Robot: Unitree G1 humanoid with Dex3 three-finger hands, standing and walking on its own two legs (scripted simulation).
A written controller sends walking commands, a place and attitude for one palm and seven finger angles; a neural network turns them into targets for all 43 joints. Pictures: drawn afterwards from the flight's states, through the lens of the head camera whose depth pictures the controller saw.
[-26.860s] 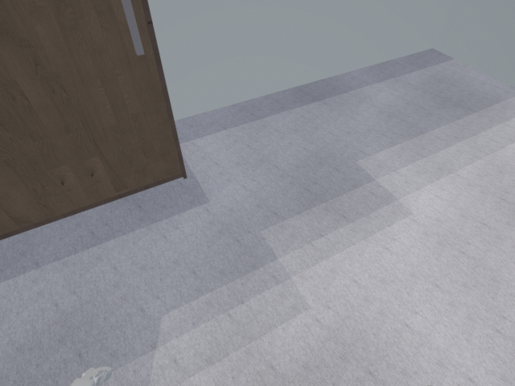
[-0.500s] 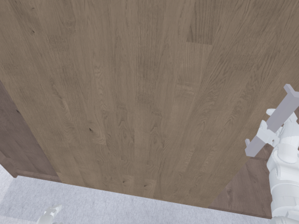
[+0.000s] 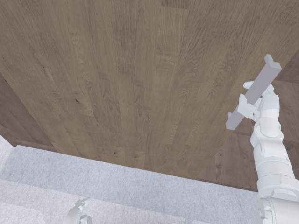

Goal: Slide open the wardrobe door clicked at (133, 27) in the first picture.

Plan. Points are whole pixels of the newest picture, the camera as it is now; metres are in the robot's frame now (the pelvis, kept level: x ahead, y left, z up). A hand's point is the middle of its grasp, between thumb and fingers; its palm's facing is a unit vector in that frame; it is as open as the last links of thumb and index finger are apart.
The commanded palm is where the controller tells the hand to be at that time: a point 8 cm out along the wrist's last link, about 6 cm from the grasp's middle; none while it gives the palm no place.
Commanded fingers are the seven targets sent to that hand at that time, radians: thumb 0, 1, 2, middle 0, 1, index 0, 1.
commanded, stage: stop walking and hold the door there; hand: right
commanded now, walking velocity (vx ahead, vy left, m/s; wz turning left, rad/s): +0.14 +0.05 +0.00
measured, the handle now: (246, 96) +0.47 -0.24 +0.10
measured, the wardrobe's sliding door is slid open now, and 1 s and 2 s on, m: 0.57 0.57 0.57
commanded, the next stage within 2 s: loosen the grip on the handle in 0.46 s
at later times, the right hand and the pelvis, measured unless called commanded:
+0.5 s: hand (243, 105) +0.42 -0.21 +0.11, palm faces +0.30 +0.94 -0.19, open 6.0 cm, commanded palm +0.39 -0.24 +0.09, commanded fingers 0.00 -0.90 -0.90 0.45 1.40 0.45 1.40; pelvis +0.02 +0.00 +0.01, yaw +1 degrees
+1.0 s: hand (243, 104) +0.43 -0.22 +0.11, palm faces +0.30 +0.93 -0.20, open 13.0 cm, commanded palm +0.39 -0.26 +0.11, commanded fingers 0.00 0.55 -0.20 0.28 1.18 0.28 1.18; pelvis +0.02 +0.03 +0.00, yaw +0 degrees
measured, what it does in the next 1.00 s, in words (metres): stands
